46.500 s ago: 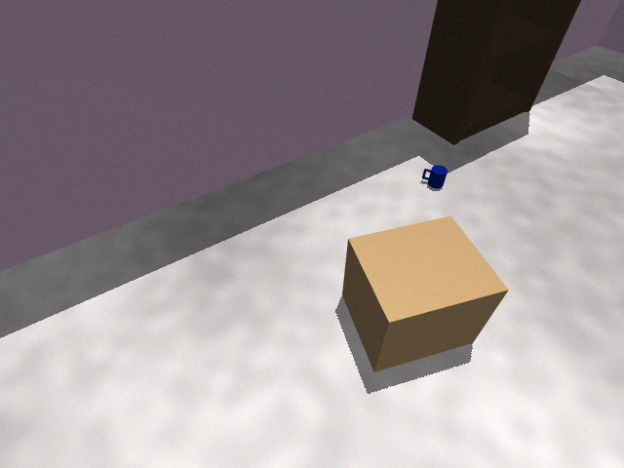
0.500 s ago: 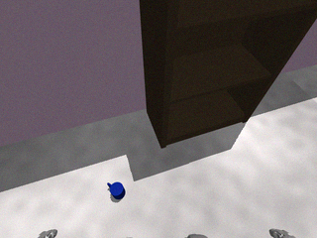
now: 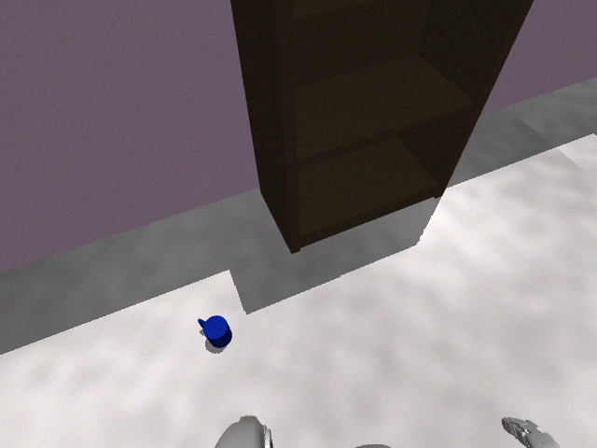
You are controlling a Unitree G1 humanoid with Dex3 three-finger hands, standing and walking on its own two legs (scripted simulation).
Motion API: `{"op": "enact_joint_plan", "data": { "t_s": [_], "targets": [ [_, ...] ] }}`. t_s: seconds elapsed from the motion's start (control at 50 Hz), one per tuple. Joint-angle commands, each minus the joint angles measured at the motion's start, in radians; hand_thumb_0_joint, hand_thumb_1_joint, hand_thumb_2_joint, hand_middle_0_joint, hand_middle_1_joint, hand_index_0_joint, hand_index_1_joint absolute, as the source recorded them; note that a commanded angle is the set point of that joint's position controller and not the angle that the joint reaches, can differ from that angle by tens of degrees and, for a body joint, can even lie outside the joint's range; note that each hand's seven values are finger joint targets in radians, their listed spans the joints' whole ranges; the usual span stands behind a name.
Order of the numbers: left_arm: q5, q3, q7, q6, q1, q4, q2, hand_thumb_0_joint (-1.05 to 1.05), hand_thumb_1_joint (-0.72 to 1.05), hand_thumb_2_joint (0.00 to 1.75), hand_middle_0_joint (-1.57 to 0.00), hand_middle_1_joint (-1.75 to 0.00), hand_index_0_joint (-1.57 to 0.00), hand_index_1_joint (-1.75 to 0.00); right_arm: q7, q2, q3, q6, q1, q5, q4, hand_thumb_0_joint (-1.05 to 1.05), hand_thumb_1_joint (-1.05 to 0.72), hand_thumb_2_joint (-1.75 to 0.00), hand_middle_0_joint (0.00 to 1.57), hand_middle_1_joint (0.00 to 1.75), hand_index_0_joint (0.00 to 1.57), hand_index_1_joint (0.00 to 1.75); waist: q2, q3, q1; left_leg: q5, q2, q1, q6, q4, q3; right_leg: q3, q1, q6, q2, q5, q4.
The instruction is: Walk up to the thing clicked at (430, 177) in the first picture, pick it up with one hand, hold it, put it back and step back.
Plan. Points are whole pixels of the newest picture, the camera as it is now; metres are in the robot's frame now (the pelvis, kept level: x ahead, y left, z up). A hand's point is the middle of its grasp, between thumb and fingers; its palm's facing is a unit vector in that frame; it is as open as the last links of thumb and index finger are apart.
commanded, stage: step back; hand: left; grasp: from above
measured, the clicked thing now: (213, 329) +0.54 +0.29 -0.70
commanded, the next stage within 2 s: none
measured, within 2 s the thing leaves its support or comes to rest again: neither
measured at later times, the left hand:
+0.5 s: hand out of the picture -0.04 +0.27 -0.14, palm faces +0.06 -0.94 -0.35, open 7.4 cm
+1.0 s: hand out of the picture -0.21 +0.23 -0.12, palm faces +0.07 -0.89 -0.45, open 7.4 cm
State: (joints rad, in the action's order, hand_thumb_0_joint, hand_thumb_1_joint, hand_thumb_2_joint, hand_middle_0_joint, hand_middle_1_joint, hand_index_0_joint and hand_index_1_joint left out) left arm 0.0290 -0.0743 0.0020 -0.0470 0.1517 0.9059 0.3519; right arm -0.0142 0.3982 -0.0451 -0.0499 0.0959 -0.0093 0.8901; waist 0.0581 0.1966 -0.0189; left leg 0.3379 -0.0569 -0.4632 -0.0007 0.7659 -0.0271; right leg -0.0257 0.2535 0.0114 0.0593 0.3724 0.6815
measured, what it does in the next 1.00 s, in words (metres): walks backwards: left foot, then right foot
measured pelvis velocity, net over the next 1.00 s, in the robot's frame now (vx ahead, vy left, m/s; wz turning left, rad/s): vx -0.31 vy -0.05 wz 0.09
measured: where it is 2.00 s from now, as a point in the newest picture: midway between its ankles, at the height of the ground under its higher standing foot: outside the picture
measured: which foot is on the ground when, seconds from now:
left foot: up 0.00-0.26, down 0.28-0.72, up 0.74-1.00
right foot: down 0.00-0.30, up 0.32-0.68, down 0.70-1.00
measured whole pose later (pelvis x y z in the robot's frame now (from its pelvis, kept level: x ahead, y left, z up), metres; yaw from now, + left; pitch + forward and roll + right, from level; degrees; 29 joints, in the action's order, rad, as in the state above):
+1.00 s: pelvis -0.31 -0.05 +0.01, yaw +5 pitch -1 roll +1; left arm 0.04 -0.08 -0.02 -0.05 0.15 0.79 0.36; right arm -0.03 0.42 -0.05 -0.06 0.25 -0.01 0.90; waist 0.04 0.15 0.00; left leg 0.51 0.08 -0.37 0.03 0.99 -0.11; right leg 0.03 0.37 0.01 -0.04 0.24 0.63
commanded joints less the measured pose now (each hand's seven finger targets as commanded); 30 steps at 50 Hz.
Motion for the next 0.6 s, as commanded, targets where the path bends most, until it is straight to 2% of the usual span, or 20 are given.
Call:
{"op": "enact_joint_plan", "data": {
  "t_s": [0.0,0.02,0.04,0.06,0.12,0.16,0.18,0.22,0.24,0.26,0.28,0.3,0.32,0.34,0.36,0.38,0.4,0.46,0.54,0.58],
  "targets": [
    [0.008,-0.094,-0.017,0.035,-0.079,-0.151,0.337,0.0,0.9,0.9,-0.2,-0.3,-0.2,-0.3,-0.016,0.22,-0.071,0.017,0.046,0.005,-0.057,0.0,-0.9,-0.9,0.2,0.3,0.2,0.3,-0.264,-0.127,0.016,0.221,0.113,0.07,-0.001,0.401,-0.124,-0.479,0.214,0.274,-0.417,-0.173,-0.392],
    [0.002,-0.08,-0.019,0.038,-0.098,-0.164,0.292,0.0,0.9,0.9,-0.2,-0.3,-0.2,-0.3,-0.01,0.212,-0.066,0.017,0.054,0.011,-0.044,0.0,-0.9,-0.9,0.2,0.3,0.2,0.3,-0.199,-0.121,0.01,0.166,0.155,0.062,-0.005,0.424,-0.134,-0.333,0.175,0.228,-0.323,-0.271,-0.348],
    [0.004,-0.072,-0.023,0.038,-0.124,-0.166,0.257,0.0,0.9,0.9,-0.2,-0.3,-0.2,-0.3,-0.013,0.193,-0.06,0.019,0.077,0.015,-0.032,0.0,-0.9,-0.9,0.2,0.3,0.2,0.3,-0.197,-0.123,-0.017,0.138,0.185,0.003,-0.001,0.429,-0.132,-0.236,0.099,0.187,-0.264,-0.376,-0.306],
    [0.003,-0.074,-0.025,0.036,-0.111,-0.164,0.246,0.0,0.9,0.9,-0.2,-0.3,-0.2,-0.3,-0.018,0.178,-0.049,0.023,0.088,0.016,-0.032,0.0,-0.9,-0.9,0.2,0.3,0.2,0.3,-0.207,-0.143,-0.013,0.125,0.194,-0.029,0.009,0.414,-0.128,-0.194,0.043,0.159,-0.231,-0.418,-0.272],
    [0.008,-0.069,-0.03,0.033,-0.011,-0.176,0.232,0.0,0.9,0.9,-0.2,-0.3,-0.2,-0.3,-0.025,0.181,-0.036,0.033,0.081,0.018,-0.052,0.0,-0.9,-0.9,0.2,0.3,0.2,0.3,-0.22,-0.197,0.051,0.15,0.167,-0.073,0.027,0.281,-0.095,-0.221,-0.147,0.198,-0.254,-0.526,-0.217],
    [0.004,-0.072,-0.037,0.028,-0.005,-0.183,0.225,0.0,0.9,0.9,-0.2,-0.3,-0.2,-0.3,-0.026,0.166,-0.031,0.041,0.099,0.012,-0.063,0.0,-0.9,-0.9,0.2,0.3,0.2,0.3,-0.239,-0.241,0.05,0.177,0.117,-0.054,0.027,0.114,-0.076,-0.23,-0.256,0.207,-0.295,-0.592,-0.173],
    [0.002,-0.07,-0.038,0.022,0.001,-0.186,0.223,0.0,0.9,0.9,-0.2,-0.3,-0.2,-0.3,-0.025,0.163,-0.032,0.045,0.096,0.006,-0.068,0.0,-0.9,-0.9,0.2,0.3,0.2,0.3,-0.242,-0.26,0.053,0.176,0.092,-0.022,0.016,0.01,-0.056,-0.221,-0.277,0.195,-0.298,-0.611,-0.149],
    [-0.008,-0.063,-0.033,0.01,-0.013,-0.195,0.242,0.0,0.9,0.9,-0.2,-0.3,-0.2,-0.3,-0.021,0.16,-0.04,0.05,0.136,-0.003,-0.058,0.0,-0.9,-0.9,0.2,0.3,0.2,0.3,-0.253,-0.271,0.033,0.048,0.074,0.099,-0.005,-0.228,-0.019,-0.197,-0.231,0.165,-0.281,-0.582,-0.078],
    [-0.015,-0.056,-0.027,0.002,-0.019,-0.196,0.252,0.0,0.9,0.9,-0.2,-0.3,-0.2,-0.3,-0.018,0.156,-0.045,0.054,0.165,-0.007,-0.043,0.0,-0.9,-0.9,0.2,0.3,0.2,0.3,-0.219,-0.271,0.018,-0.109,0.089,0.188,-0.007,-0.359,0.011,-0.158,-0.173,0.136,-0.244,-0.534,-0.03],
    [-0.017,-0.049,-0.025,-0.007,-0.008,-0.202,0.228,0.0,0.9,0.9,-0.2,-0.3,-0.2,-0.3,-0.017,0.174,-0.056,0.057,0.155,-0.02,-0.05,0.0,-0.9,-0.9,0.2,0.3,0.2,0.3,-0.17,-0.259,0.028,-0.238,0.048,0.264,-0.022,-0.394,-0.064,-0.14,-0.058,0.09,-0.203,-0.398,-0.002],
    [-0.019,-0.041,-0.021,-0.011,0.032,-0.206,0.192,0.0,0.9,0.9,-0.2,-0.3,-0.2,-0.3,-0.015,0.255,-0.077,0.058,0.131,-0.035,-0.066,0.0,-0.9,-0.9,0.2,0.3,0.2,0.3,0.033,-0.264,0.05,-0.361,-0.138,0.369,-0.081,-0.413,-0.312,-0.063,0.139,0.034,-0.092,-0.129,0.132],
    [-0.019,-0.045,-0.029,-0.009,-0.004,-0.213,0.193,0.0,0.9,0.9,-0.2,-0.3,-0.2,-0.3,-0.006,0.332,-0.09,0.056,0.072,-0.04,-0.089,0.0,-0.9,-0.9,0.2,0.3,0.2,0.3,0.153,-0.228,0.045,-0.45,-0.274,0.332,-0.183,-0.419,-0.452,-0.022,0.27,0.004,0.034,0.216,0.269],
    [-0.006,-0.062,-0.044,-0.008,-0.062,-0.209,0.229,0.0,0.9,0.9,-0.2,-0.3,-0.2,-0.3,-0.007,0.367,-0.1,0.054,0.095,-0.035,-0.099,0.0,-0.9,-0.9,0.2,0.3,0.2,0.3,0.192,-0.214,-0.028,-0.418,-0.357,0.168,-0.289,-0.445,-0.546,-0.128,0.183,-0.005,0.019,0.303,0.431],
    [-0.004,-0.067,-0.042,-0.009,-0.073,-0.197,0.249,0.0,0.9,0.9,-0.2,-0.3,-0.2,-0.3,-0.012,0.324,-0.094,0.055,0.072,-0.034,-0.093,0.0,-0.9,-0.9,0.2,0.3,0.2,0.3,0.128,-0.169,-0.017,-0.364,-0.335,0.105,-0.295,-0.454,-0.507,-0.169,0.168,-0.004,0.017,0.252,0.526],
    [-0.011,-0.068,-0.035,-0.01,-0.07,-0.184,0.237,0.0,0.9,0.9,-0.2,-0.3,-0.2,-0.3,-0.016,0.274,-0.079,0.058,0.047,-0.034,-0.1,0.0,-0.9,-0.9,0.2,0.3,0.2,0.3,0.082,-0.156,-0.001,-0.425,-0.255,0.123,-0.254,-0.423,-0.36,-0.199,0.175,0.005,0.035,0.196,0.57],
    [-0.024,-0.063,-0.032,-0.008,-0.008,-0.166,0.218,0.0,0.9,0.9,-0.2,-0.3,-0.2,-0.3,-0.018,0.239,-0.066,0.059,-0.009,-0.039,-0.111,0.0,-0.9,-0.9,0.2,0.3,0.2,0.3,0.07,-0.157,0.048,-0.483,-0.186,0.182,-0.212,-0.392,-0.255,-0.206,0.225,0.008,0.055,0.148,0.603],
    [-0.026,-0.063,-0.029,-0.007,0.04,-0.154,0.221,0.0,0.9,0.9,-0.2,-0.3,-0.2,-0.3,-0.02,0.222,-0.063,0.061,-0.02,-0.028,-0.118,0.0,-0.9,-0.9,0.2,0.3,0.2,0.3,0.068,-0.172,0.066,-0.51,-0.175,0.231,-0.201,-0.368,-0.217,-0.191,0.258,0.005,0.062,0.114,0.629],
    [-0.015,-0.07,-0.028,-0.002,0.034,-0.152,0.21,0.0,0.9,0.9,-0.2,-0.3,-0.2,-0.3,-0.02,0.2,-0.064,0.058,0.053,-0.018,-0.112,0.0,-0.9,-0.9,0.2,0.3,0.2,0.3,0.046,-0.194,0.023,-0.492,-0.159,0.33,-0.206,-0.342,-0.218,-0.171,0.269,-0.035,0.054,0.103,0.561],
    [-0.009,-0.058,-0.023,0.009,0.028,-0.164,0.202,0.0,0.9,0.9,-0.2,-0.3,-0.2,-0.3,-0.022,0.219,-0.075,0.048,0.071,-0.015,-0.123,0.0,-0.9,-0.9,0.2,0.3,0.2,0.3,0.098,-0.241,-0.015,-0.457,-0.192,0.421,-0.249,-0.311,-0.202,-0.11,0.231,-0.059,0.007,0.143,0.319],
    [-0.01,-0.056,-0.02,0.013,0.061,-0.149,0.199,0.0,0.9,0.9,-0.2,-0.3,-0.2,-0.3,-0.019,0.24,-0.08,0.042,0.047,-0.02,-0.132,0.0,-0.9,-0.9,0.2,0.3,0.2,0.3,0.139,-0.264,0.002,-0.43,-0.205,0.374,-0.23,-0.295,-0.196,-0.073,0.126,-0.045,-0.048,0.132,0.134]
  ]
}}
